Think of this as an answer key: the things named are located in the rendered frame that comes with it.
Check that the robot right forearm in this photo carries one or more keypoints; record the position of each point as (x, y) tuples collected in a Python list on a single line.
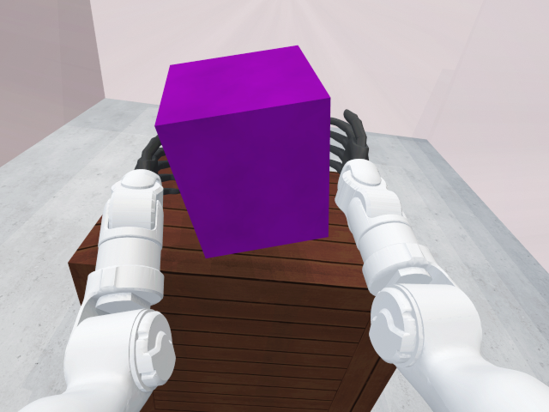
[(390, 251)]

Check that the robot left forearm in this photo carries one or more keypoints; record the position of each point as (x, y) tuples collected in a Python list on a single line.
[(127, 276)]

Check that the pedestal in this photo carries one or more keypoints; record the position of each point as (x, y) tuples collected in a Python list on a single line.
[(278, 329)]

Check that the robot left hand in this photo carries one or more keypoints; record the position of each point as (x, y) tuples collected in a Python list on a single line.
[(149, 161)]

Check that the carton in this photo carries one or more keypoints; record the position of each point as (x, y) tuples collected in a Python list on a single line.
[(247, 138)]

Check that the robot right hand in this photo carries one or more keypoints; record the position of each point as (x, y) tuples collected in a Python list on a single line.
[(354, 143)]

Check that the left robot upper arm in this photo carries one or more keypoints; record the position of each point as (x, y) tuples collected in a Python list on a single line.
[(113, 364)]

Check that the right robot upper arm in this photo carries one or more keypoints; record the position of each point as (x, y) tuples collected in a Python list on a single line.
[(432, 334)]

